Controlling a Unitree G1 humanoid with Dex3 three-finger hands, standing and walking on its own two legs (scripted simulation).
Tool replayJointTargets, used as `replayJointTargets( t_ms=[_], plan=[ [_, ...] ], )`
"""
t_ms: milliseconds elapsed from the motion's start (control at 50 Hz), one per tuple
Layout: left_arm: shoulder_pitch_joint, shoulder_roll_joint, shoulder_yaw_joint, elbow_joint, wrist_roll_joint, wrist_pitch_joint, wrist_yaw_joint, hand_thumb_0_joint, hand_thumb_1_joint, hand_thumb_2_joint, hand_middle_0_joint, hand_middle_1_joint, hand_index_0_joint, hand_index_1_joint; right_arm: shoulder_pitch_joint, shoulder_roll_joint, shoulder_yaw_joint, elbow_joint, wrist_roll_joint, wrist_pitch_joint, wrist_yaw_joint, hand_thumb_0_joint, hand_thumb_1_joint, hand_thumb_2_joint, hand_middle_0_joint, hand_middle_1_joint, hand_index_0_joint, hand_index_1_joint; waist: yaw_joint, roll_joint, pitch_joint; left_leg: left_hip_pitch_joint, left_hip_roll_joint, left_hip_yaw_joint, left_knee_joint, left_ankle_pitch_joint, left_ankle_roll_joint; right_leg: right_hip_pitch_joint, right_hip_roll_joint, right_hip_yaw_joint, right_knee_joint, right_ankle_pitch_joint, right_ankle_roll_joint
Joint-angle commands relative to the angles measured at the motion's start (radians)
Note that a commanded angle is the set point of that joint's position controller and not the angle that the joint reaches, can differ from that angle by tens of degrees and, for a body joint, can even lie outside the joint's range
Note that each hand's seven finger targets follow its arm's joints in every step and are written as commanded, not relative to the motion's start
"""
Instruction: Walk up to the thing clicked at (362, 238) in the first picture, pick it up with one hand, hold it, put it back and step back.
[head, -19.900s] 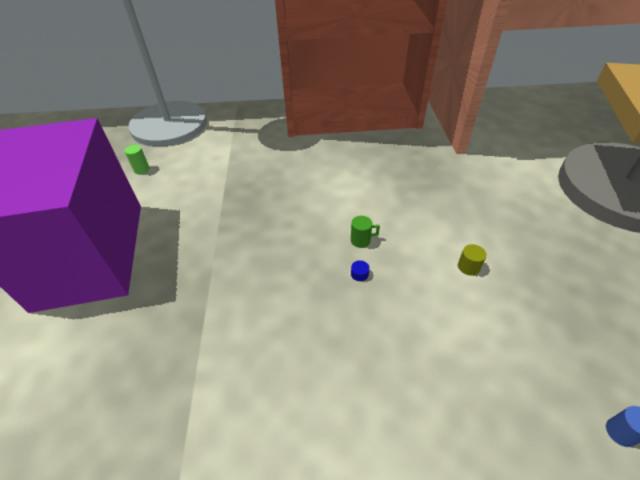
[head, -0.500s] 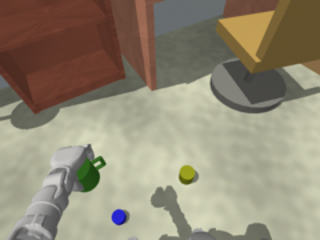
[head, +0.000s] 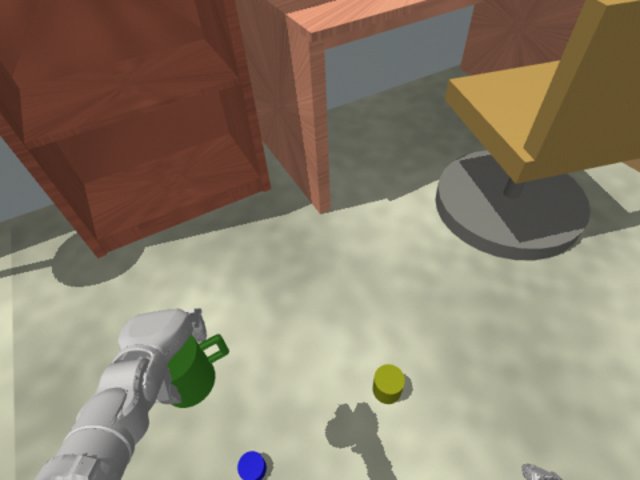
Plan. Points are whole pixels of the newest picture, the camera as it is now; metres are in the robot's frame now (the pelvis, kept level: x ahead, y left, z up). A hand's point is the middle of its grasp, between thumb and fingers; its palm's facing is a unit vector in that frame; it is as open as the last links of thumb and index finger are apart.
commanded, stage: hold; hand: left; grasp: from above
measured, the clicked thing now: (189, 362) +0.34 +0.22 -0.10
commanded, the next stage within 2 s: crouch in 1.54 s
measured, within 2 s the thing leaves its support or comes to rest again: neither
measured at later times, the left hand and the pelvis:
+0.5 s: hand (172, 376) +0.29 +0.21 -0.03, palm faces -0.46 -0.05 -0.89, open 10.6 cm; pelvis -0.01 -0.01 +0.01, yaw +0 degrees
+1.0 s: hand (169, 378) +0.28 +0.20 -0.01, palm faces -0.45 -0.06 -0.89, open 10.6 cm; pelvis -0.02 -0.01 +0.02, yaw +0 degrees
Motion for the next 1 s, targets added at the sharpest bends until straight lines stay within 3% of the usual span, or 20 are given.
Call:
replayJointTargets(
  t_ms=[0, 60, 100, 180, 220, 260, 560, 720, 840, 980],
  plan=[
    [-0.317, 0.218, 0.089, -0.224, -0.003, -0.002, 0.03, 0.0, 0.532, 0.979, -0.813, -1.049, -0.876, -0.986, -0.008, -0.145, -0.05, -0.115, -0.004, -0.024, -0.005, 0.0, -0.901, -0.899, 0.2, 0.3, 0.2, 0.3, 0.006, 0.01, -0.263, 0.171, -0.043, -0.017, -0.103, 0.365, 0.0, 0.155, 0.05, -0.011, -0.08, 0.285, -0.038],
    [-0.304, 0.211, 0.087, -0.239, -0.006, 0.0, 0.022, 0.0, 0.548, 0.974, -0.833, -1.034, -0.891, -0.976, -0.015, -0.147, -0.051, -0.125, -0.003, -0.02, -0.005, 0.0, -0.901, -0.899, 0.2, 0.3, 0.2, 0.3, 0.003, -0.011, -0.267, 0.183, -0.045, -0.015, -0.109, 0.372, 0.005, 0.174, 0.048, -0.01, -0.086, 0.299, -0.035],
    [-0.287, 0.219, 0.096, -0.239, -0.005, 0.006, 0.02, 0.0, 0.54, 0.993, -0.834, -1.035, -0.887, -0.982, -0.028, -0.142, -0.048, -0.135, -0.001, -0.014, -0.005, 0.0, -0.902, -0.9, 0.2, 0.3, 0.2, 0.3, 0.017, -0.021, -0.25, 0.172, -0.049, -0.013, -0.117, 0.358, 0.008, 0.19, 0.044, -0.005, -0.099, 0.295, -0.031],
    [-0.291, 0.21, 0.089, -0.262, -0.009, 0.004, 0.007, 0.0, 0.563, 0.983, -0.841, -1.042, -0.901, -0.982, -0.032, -0.146, -0.047, -0.142, 0.001, -0.012, -0.005, 0.0, -0.901, -0.899, 0.2, 0.3, 0.2, 0.3, 0.007, -0.021, -0.246, 0.194, -0.044, -0.012, -0.137, 0.348, 0.008, 0.187, 0.047, -0.009, -0.106, 0.277, -0.033],
    [-0.277, 0.228, 0.104, -0.284, -0.005, -0.001, 0.002, 0.0, 0.581, 0.994, -0.866, -1.029, -0.919, -0.977, -0.043, -0.145, -0.048, -0.145, 0.002, -0.01, -0.007, 0.0, -0.903, -0.9, 0.2, 0.3, 0.2, 0.3, 0.021, -0.013, -0.261, 0.204, -0.05, -0.007, -0.14, 0.355, 0.009, 0.206, 0.042, -0.003, -0.11, 0.288, -0.032],
    [-0.264, 0.207, 0.088, -0.274, -0.007, 0.004, -0.005, 0.0, 0.583, 1.03, -0.874, -1.049, -0.921, -1.002, -0.051, -0.14, -0.043, -0.15, 0.002, -0.007, -0.008, 0.0, -0.904, -0.901, 0.2, 0.3, 0.2, 0.3, 0.018, -0.022, -0.234, 0.204, -0.047, -0.009, -0.15, 0.347, 0.011, 0.195, 0.043, -0.004, -0.119, 0.28, -0.031],
    [-0.251, 0.215, 0.098, -0.315, -0.027, -0.006, -0.023, 0.0, 0.602, 0.957, -0.879, -1.017, -0.938, -0.959, -0.119, -0.13, -0.027, -0.177, 0.01, -0.012, -0.018, 0.0, -0.904, -0.902, 0.2, 0.3, 0.2, 0.3, 0.035, -0.048, -0.164, 0.212, -0.055, 0.0, -0.219, 0.191, 0.017, 0.216, 0.031, 0.009, -0.2, 0.123, -0.023],
    [-0.263, 0.22, 0.104, -0.347, -0.02, -0.004, -0.021, 0.0, 0.599, 0.949, -0.888, -0.997, -0.942, -0.943, -0.129, -0.128, -0.025, -0.168, 0.009, -0.016, -0.024, 0.0, -0.905, -0.902, 0.2, 0.3, 0.2, 0.3, 0.033, -0.052, -0.187, 0.25, -0.056, 0.004, -0.231, 0.224, 0.019, 0.239, 0.027, 0.013, -0.215, 0.16, -0.017],
    [-0.233, 0.222, 0.102, -0.351, -0.032, 0.003, -0.035, 0.0, 0.586, 0.914, -0.882, -0.969, -0.937, -0.915, -0.158, -0.124, -0.018, -0.178, 0.013, -0.016, -0.026, 0.0, -0.905, -0.903, 0.2, 0.3, 0.2, 0.3, 0.042, -0.051, -0.138, 0.247, -0.058, 0.011, -0.264, 0.174, 0.02, 0.246, 0.023, 0.014, -0.251, 0.101, -0.017],
    [-0.255, 0.232, 0.108, -0.379, -0.029, 0.006, -0.049, 0.0, 0.556, 0.931, -0.865, -0.984, -0.917, -0.932, -0.147, -0.123, -0.016, -0.171, 0.016, -0.015, -0.029, 0.0, -0.908, -0.904, 0.2, 0.3, 0.2, 0.3, 0.04, -0.038, -0.166, 0.295, -0.049, 0.003, -0.279, 0.251, 0.016, 0.275, 0.035, 0.004, -0.241, 0.181, -0.026]
  ],
)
